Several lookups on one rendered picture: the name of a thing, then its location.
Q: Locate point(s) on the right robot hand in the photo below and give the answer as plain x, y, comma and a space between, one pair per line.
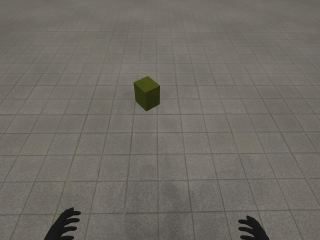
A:
257, 231

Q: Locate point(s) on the carton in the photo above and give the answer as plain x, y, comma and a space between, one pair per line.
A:
147, 93

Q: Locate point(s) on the left robot hand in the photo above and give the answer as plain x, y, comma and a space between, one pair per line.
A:
57, 229

